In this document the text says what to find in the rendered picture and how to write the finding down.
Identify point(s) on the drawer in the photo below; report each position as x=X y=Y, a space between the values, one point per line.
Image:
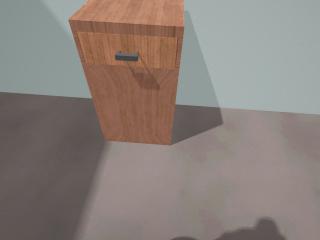
x=154 y=51

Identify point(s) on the cabinet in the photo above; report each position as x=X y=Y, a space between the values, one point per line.
x=133 y=104

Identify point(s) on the handle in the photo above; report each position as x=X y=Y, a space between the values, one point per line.
x=126 y=56

